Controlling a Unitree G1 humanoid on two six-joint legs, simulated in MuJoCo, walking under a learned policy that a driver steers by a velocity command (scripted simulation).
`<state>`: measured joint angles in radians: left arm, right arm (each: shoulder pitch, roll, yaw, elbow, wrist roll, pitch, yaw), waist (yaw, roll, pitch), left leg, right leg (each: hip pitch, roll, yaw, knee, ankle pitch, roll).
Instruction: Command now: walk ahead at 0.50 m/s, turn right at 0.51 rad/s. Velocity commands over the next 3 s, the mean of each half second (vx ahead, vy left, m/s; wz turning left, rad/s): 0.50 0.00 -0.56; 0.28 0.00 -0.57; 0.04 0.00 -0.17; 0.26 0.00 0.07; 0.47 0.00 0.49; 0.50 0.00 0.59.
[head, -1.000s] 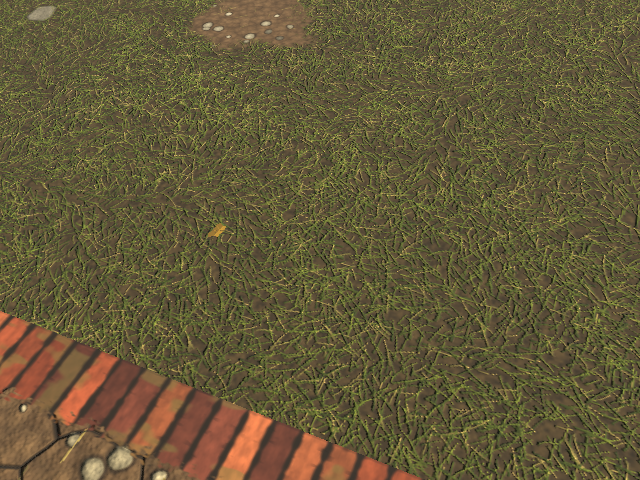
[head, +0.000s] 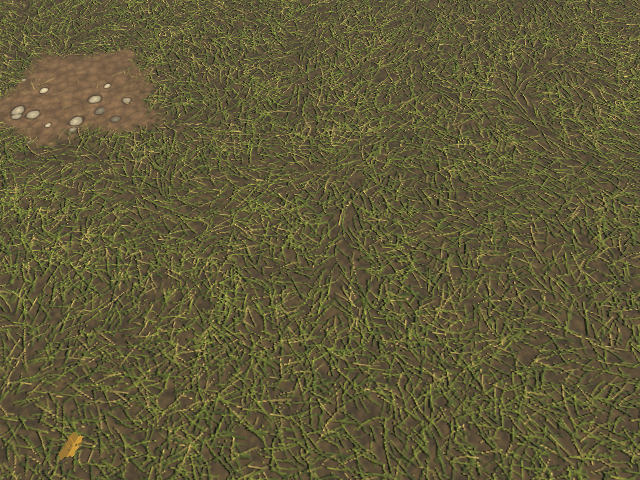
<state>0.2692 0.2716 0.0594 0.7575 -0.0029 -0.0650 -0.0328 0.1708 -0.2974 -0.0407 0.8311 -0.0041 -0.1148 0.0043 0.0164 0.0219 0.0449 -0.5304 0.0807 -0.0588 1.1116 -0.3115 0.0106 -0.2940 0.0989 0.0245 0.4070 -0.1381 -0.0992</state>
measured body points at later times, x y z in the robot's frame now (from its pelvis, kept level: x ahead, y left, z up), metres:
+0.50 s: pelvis +0.29 +0.04 +0.00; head +0.31 +0.05 +0.45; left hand +0.47 +0.28 -0.11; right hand +0.32 -0.25 -0.10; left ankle +0.33 +0.14 -0.74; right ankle +0.22 -0.08 -0.65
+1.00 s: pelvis +0.46 -0.06 -0.01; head +0.51 -0.11 +0.43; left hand +0.76 +0.07 -0.09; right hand +0.44 -0.38 -0.13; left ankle +0.54 +0.09 -0.66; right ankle +0.50 -0.17 -0.74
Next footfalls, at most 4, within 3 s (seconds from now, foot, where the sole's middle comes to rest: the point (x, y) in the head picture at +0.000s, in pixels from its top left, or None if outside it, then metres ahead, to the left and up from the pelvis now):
0.32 left None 0.37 0.13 -0.78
0.80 right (447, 441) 0.54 -0.20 -0.78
1.24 left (343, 388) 0.65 0.02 -0.78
2.24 left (429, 267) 0.98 -0.20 -0.78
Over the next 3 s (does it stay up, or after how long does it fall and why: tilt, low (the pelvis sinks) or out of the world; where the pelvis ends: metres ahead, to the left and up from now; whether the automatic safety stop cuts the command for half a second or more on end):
stays up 1.17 -0.36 0.00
